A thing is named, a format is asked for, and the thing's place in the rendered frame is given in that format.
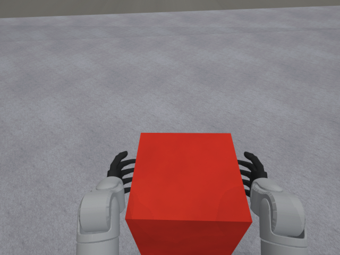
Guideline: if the robot left hand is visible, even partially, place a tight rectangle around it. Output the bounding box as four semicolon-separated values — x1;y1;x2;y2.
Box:
107;151;136;194

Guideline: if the carton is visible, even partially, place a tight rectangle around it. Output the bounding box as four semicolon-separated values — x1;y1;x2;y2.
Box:
125;133;252;255

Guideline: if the left robot forearm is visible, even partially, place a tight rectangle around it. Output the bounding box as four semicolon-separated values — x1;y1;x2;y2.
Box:
76;176;125;255

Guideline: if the right robot forearm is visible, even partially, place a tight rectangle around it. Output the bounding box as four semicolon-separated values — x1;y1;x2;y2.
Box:
250;178;308;255

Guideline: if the robot right hand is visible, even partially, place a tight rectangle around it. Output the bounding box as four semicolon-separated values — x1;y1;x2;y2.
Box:
237;151;268;197

